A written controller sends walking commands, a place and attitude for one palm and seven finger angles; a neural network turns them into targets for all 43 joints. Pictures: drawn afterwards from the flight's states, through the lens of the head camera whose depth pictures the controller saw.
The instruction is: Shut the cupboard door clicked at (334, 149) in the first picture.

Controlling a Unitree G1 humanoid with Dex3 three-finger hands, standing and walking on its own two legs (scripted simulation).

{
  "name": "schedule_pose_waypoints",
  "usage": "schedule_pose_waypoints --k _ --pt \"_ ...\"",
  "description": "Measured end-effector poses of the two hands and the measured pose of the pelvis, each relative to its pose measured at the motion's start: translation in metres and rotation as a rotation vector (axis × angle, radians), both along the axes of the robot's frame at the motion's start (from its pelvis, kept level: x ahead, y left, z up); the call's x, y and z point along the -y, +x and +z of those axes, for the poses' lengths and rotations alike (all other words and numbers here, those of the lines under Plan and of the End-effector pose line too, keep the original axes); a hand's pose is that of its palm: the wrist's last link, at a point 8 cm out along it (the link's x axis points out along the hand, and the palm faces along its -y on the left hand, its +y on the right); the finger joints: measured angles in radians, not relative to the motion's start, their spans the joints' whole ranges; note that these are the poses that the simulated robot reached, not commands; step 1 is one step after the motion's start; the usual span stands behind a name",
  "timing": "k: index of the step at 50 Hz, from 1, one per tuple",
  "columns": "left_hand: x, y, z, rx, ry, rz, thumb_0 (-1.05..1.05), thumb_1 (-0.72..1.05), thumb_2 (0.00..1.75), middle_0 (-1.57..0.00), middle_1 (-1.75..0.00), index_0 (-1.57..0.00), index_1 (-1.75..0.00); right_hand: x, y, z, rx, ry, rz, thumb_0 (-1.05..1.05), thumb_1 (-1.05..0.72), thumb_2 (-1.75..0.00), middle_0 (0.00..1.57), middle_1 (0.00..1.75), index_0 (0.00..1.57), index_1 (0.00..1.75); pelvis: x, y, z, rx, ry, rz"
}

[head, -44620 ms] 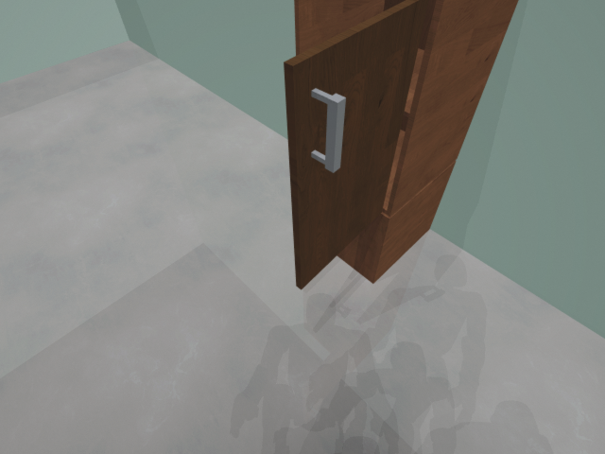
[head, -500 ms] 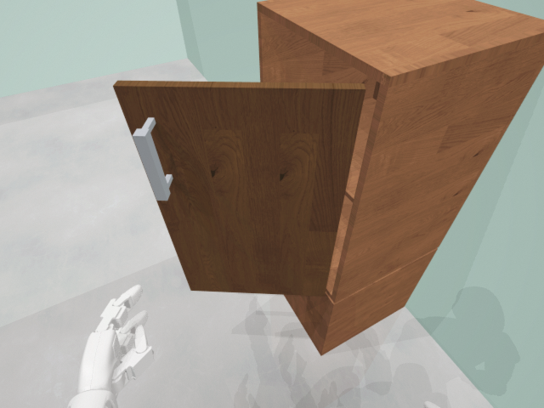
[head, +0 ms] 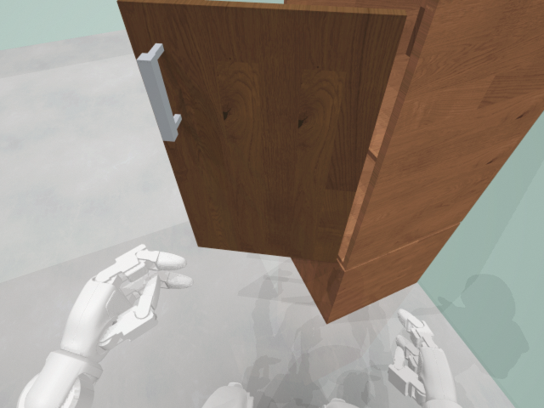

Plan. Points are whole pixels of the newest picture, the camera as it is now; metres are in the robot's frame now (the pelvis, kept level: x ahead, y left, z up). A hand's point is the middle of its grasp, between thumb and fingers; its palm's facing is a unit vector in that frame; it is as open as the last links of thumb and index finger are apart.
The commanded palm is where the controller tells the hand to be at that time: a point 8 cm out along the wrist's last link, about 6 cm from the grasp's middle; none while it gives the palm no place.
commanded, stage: raise the hand and make a fist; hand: left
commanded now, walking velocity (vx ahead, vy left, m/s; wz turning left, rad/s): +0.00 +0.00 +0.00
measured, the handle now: (164, 94) +0.50 +0.21 +0.20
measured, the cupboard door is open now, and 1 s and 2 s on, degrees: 59 59 59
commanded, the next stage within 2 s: bring the fist close to the handle in 1.24 s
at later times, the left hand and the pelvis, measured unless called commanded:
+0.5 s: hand (100, 266) +0.24 +0.22 +0.15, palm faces +0.00 -1.00 -0.08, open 3.2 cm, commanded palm +0.21 +0.26 +0.16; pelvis +0.02 +0.03 +0.04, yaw -1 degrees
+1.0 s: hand (101, 216) +0.27 +0.21 +0.20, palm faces -0.01 -1.00 -0.07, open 3.1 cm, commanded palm +0.24 +0.26 +0.20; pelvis +0.03 +0.02 +0.06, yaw +0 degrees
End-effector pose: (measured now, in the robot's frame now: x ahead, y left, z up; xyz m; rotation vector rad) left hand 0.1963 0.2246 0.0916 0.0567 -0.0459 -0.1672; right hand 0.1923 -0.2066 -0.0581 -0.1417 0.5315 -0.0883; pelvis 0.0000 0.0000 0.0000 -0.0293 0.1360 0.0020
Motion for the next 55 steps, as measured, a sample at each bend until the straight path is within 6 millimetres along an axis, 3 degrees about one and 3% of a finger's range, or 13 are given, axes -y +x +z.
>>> schedule_pose_waypoints --k 5,11,19,27,31,37,45,48,55 --pt "-0.017 0.001 0.002 -0.166 -0.018 0.091 0.02 0.90 0.90 -0.74 -0.89 -0.74 -0.88 0.001 -0.037 0.004 -0.082 0.023 -0.096 0.01 -0.90 -0.89 0.21 0.30 0.21 0.30 -0.008 0.008 0.017 0.018 0.015 -0.026" --pt "-0.045 -0.012 0.027 -0.027 0.011 0.238 0.02 0.90 0.90 -0.85 -1.01 -0.84 -1.00 0.012 -0.054 0.008 -0.136 -0.058 -0.067 0.01 -0.90 -0.89 0.21 0.30 0.20 0.30 -0.017 0.011 0.022 0.027 0.006 -0.013" --pt "-0.028 0.008 0.031 -0.031 0.006 0.077 0.02 0.90 0.90 -1.00 -1.17 -0.99 -1.16 0.011 -0.031 0.029 -0.035 -0.093 -0.061 0.02 -0.91 -0.89 0.21 0.30 0.20 0.30 -0.027 0.013 0.028 0.050 0.000 -0.009" --pt "-0.053 0.021 0.074 0.064 0.012 0.194 0.02 0.90 0.90 -1.15 -1.33 -1.14 -1.32 -0.011 0.004 0.057 0.087 -0.048 -0.016 0.01 -0.91 -0.89 0.21 0.30 0.20 0.30 -0.029 0.026 0.041 0.089 0.000 -0.011" --pt "-0.052 0.025 0.083 0.056 0.004 0.187 0.02 0.90 0.90 -1.21 -1.40 -1.21 -1.40 -0.021 0.016 0.061 0.099 -0.033 0.031 0.01 -0.91 -0.89 0.21 0.30 0.20 0.30 -0.031 0.029 0.045 0.108 -0.002 -0.002" --pt "-0.044 0.033 0.082 -0.027 0.026 0.137 0.02 0.90 0.90 -1.27 -1.47 -1.27 -1.46 -0.024 0.020 0.062 0.077 -0.029 0.046 0.01 -0.90 -0.89 0.21 0.30 0.20 0.30 -0.029 0.031 0.051 0.129 0.005 -0.002" --pt "-0.055 0.048 0.123 0.095 0.040 0.193 0.02 0.90 0.90 -1.30 -1.50 -1.29 -1.49 -0.016 0.014 0.058 0.037 -0.023 0.038 0.01 -0.90 -0.89 0.21 0.30 0.20 0.30 -0.022 0.034 0.057 0.156 0.011 0.000" --pt "-0.048 0.053 0.121 0.054 0.022 0.174 0.02 0.90 0.90 -1.30 -1.50 -1.30 -1.49 -0.010 0.011 0.057 0.030 -0.013 0.021 0.01 -0.90 -0.89 0.21 0.30 0.20 0.30 -0.020 0.034 0.059 0.158 0.014 -0.003" --pt "-0.028 0.048 0.092 -0.086 0.019 0.149 0.02 0.90 0.90 -1.30 -1.50 -1.30 -1.50 0.007 0.007 0.058 0.019 -0.025 -0.015 0.01 -0.91 -0.89 0.21 0.30 0.20 0.30 -0.011 0.035 0.061 0.156 0.025 -0.014"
